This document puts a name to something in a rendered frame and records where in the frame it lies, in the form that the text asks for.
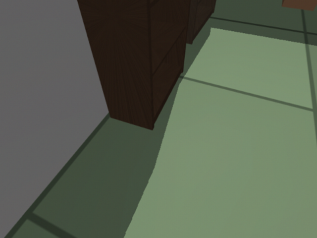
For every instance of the bookshelf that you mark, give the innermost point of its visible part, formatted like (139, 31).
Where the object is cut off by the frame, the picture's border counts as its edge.
(200, 12)
(139, 49)

